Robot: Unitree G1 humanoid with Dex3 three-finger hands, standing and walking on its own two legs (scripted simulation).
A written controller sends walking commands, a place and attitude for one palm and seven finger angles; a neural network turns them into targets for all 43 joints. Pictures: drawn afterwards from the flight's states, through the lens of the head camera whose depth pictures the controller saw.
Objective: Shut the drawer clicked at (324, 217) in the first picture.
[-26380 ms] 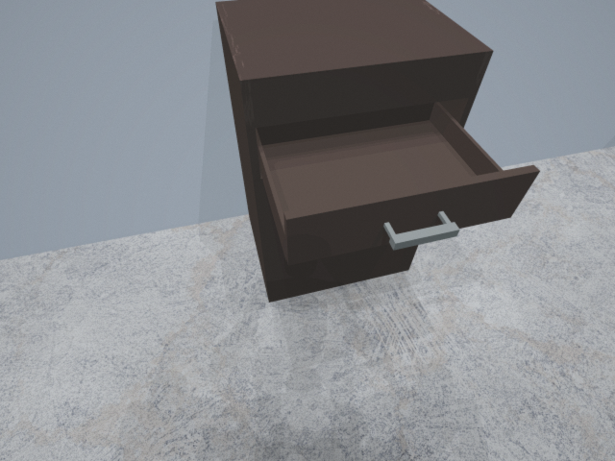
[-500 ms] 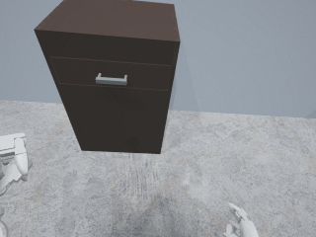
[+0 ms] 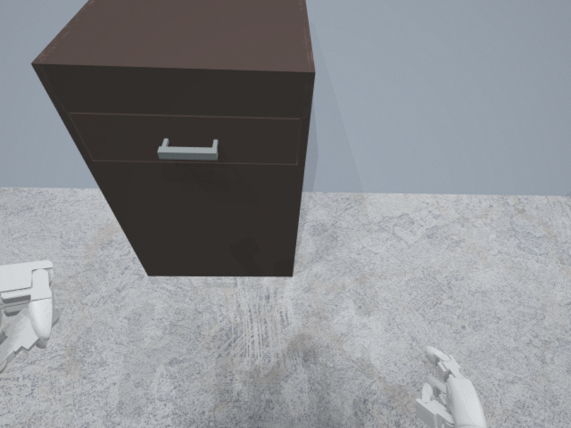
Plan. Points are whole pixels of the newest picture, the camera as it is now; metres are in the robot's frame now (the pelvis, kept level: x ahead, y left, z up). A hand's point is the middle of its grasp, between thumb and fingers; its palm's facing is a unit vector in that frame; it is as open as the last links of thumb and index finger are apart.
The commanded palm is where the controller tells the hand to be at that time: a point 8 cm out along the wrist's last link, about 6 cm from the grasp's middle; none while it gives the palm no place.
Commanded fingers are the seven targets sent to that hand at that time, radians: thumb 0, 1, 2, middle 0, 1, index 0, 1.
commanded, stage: stop stepping back and stand still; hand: left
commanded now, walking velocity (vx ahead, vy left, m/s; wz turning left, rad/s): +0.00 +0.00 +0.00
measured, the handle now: (189, 148) +0.72 +0.26 -0.08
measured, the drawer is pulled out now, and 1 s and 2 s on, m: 0.00 0.00 0.00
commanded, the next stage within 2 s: let the arm hang, fingers relaxed in 0.20 s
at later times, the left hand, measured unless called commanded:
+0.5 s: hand out of the picture +0.12 +0.22 -0.12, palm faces +0.05 -0.94 -0.32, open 3.0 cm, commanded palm none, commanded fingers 0.00 0.90 0.90 -0.96 -1.12 -0.96 -1.12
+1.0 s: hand out of the picture -0.10 +0.17 -0.17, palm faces +0.07 -0.98 -0.19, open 6.5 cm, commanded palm none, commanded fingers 0.00 0.90 0.90 -0.20 -0.30 -0.20 -0.30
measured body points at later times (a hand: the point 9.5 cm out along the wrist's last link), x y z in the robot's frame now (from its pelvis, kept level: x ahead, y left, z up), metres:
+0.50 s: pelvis -0.02 +0.00 -0.01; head -0.02 -0.01 +0.44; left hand +0.12 +0.27 -0.09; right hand +0.12 -0.25 -0.13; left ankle +0.01 +0.09 -0.74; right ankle -0.04 -0.11 -0.74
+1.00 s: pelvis -0.03 +0.00 +0.00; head -0.01 +0.00 +0.45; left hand -0.10 +0.22 -0.15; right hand -0.06 -0.20 -0.16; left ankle +0.01 +0.09 -0.74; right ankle -0.04 -0.11 -0.74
